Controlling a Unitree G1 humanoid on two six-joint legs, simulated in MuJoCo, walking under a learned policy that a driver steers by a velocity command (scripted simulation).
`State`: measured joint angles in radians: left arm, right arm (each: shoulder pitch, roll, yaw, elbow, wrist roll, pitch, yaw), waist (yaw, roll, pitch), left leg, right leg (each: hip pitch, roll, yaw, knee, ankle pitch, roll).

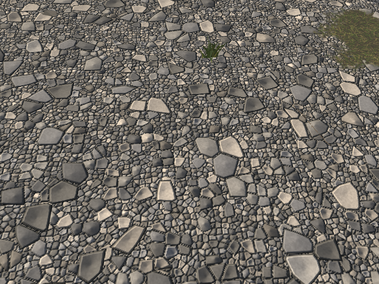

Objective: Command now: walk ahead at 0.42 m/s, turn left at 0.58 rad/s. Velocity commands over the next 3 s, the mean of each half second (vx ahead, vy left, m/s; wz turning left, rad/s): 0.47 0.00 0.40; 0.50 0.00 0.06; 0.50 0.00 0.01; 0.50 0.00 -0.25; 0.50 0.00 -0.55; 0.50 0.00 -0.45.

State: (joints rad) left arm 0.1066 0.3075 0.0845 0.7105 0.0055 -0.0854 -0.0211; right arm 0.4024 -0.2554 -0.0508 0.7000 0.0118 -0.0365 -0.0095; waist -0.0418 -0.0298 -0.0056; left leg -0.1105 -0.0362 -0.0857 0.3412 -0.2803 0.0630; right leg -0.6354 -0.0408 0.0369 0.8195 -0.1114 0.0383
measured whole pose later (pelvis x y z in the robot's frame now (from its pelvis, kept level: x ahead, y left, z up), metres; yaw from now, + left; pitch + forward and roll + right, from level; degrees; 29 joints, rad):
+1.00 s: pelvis +0.51 +0.11 +0.00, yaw +12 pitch +1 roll +1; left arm 0.10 0.30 0.04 0.78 0.00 -0.06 -0.02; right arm 0.38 -0.27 -0.05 0.76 0.00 -0.08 0.01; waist -0.06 -0.05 0.02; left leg -0.08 -0.06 0.04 0.24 -0.19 0.07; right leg -0.68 -0.11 0.04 0.80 -0.02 0.02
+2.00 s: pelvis +1.06 +0.22 +0.00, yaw +2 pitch +0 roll +2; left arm 0.20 0.31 0.08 0.82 -0.03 -0.02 0.00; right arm 0.29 -0.26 -0.07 0.84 -0.02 -0.10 0.01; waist -0.04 -0.05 0.03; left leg -0.12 -0.02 0.16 0.29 -0.18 0.04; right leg -0.65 -0.11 0.06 1.03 -0.19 0.00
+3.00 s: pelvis +1.62 +0.11 +0.00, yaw -28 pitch +1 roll +1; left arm 0.22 0.29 0.06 0.71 -0.01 -0.05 0.01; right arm 0.31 -0.26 -0.06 0.85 0.00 -0.10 0.02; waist -0.05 -0.04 0.02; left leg -0.18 -0.05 0.03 0.33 -0.18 0.04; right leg -0.58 -0.07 0.06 1.00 -0.29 -0.02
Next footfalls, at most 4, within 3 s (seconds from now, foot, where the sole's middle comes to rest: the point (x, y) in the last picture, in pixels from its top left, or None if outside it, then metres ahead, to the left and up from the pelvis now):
0.20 right None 0.28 -0.13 -0.78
0.68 left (121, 281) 0.50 0.19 -0.78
1.22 right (170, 193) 0.84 0.03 -0.78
1.74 left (101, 146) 1.09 0.33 -0.78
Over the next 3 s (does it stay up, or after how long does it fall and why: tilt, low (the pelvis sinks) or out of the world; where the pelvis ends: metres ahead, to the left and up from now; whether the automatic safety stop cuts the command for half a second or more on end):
stays up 1.62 0.11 0.00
